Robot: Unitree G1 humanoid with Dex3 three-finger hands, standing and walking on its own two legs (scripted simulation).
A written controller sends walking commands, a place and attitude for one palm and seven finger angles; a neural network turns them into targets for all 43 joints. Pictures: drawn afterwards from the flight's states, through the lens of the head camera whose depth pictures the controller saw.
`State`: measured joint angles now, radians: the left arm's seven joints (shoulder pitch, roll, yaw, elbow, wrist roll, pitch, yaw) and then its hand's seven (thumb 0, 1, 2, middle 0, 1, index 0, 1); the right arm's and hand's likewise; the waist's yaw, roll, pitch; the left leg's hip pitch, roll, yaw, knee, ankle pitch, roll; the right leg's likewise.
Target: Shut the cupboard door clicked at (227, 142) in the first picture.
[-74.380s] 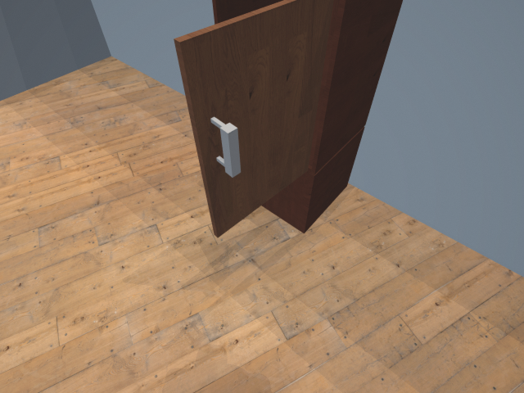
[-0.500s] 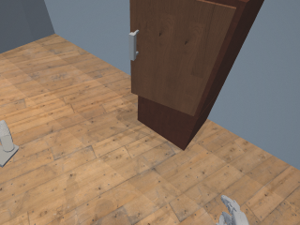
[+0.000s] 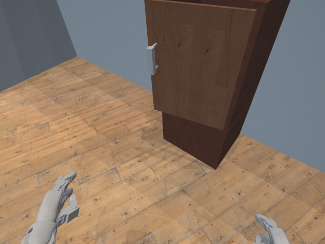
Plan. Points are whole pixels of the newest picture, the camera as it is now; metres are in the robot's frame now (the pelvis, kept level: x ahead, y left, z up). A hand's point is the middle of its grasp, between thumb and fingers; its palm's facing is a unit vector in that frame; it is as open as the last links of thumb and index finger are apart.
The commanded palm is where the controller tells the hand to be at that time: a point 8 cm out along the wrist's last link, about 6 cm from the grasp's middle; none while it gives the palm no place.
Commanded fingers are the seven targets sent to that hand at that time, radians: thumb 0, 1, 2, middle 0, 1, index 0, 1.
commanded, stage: let the arm hang, fingers relaxed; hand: left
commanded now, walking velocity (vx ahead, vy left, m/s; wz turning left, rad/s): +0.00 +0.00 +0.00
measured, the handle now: (153, 58) +0.89 +0.08 +0.02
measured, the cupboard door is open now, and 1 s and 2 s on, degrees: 13 13 13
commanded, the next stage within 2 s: look to check the result in 0.96 s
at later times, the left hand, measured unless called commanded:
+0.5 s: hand out of the picture -0.08 +0.19 -0.16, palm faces +0.02 -0.97 -0.23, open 7.3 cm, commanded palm none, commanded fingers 0.00 0.90 0.90 -0.20 -0.30 -0.20 -0.30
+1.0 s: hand out of the picture -0.05 +0.16 -0.16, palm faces +0.01 -0.99 -0.15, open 7.4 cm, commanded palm none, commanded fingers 0.00 0.90 0.90 -0.20 -0.30 -0.20 -0.30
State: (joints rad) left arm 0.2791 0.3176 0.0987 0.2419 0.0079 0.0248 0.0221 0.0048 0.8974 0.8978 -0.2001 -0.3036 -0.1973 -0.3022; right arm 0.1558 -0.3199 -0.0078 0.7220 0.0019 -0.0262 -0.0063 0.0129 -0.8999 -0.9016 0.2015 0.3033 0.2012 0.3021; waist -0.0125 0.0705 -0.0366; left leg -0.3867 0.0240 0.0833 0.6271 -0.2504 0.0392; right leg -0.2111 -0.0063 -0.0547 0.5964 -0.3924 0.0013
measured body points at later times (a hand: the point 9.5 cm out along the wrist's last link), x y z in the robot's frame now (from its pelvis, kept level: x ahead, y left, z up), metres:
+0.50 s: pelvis -0.02 +0.01 +0.01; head -0.01 +0.00 +0.46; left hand -0.07 +0.25 -0.14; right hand -0.03 -0.22 -0.15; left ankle +0.05 +0.09 -0.73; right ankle -0.05 -0.12 -0.73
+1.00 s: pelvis -0.02 +0.01 +0.02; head -0.02 +0.01 +0.47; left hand -0.05 +0.22 -0.15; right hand -0.05 -0.21 -0.14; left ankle +0.05 +0.09 -0.73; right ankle -0.05 -0.12 -0.73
